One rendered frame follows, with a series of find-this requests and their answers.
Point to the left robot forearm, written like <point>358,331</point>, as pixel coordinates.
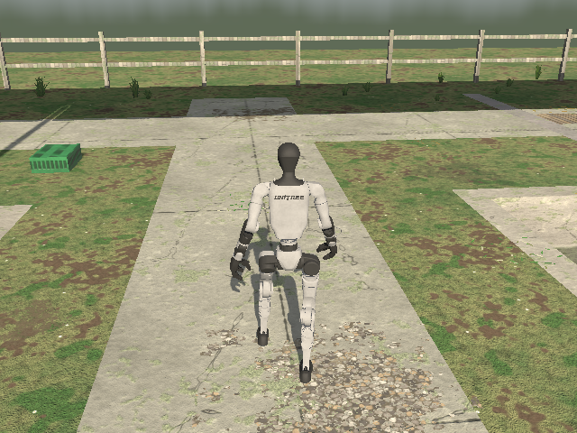
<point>243,243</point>

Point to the left robot hand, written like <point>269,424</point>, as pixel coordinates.
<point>234,267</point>

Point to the robot torso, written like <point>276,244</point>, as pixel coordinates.
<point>288,207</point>

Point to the right robot hand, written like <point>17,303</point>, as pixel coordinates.
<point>323,247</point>

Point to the right robot upper arm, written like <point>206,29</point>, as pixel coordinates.
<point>316,190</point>

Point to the robot left foot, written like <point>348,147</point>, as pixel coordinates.
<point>262,338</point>

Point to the right robot forearm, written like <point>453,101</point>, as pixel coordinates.
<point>330,234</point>

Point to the left robot upper arm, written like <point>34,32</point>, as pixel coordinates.
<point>260,191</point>

